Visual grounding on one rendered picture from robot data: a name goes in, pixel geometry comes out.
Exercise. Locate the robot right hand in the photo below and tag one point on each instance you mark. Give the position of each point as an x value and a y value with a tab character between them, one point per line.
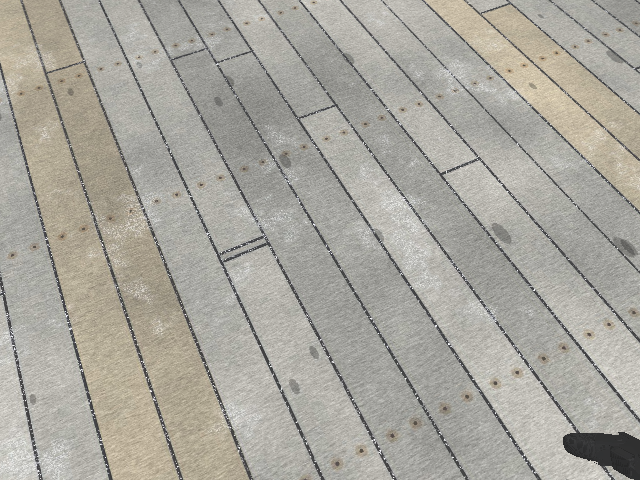
622	451

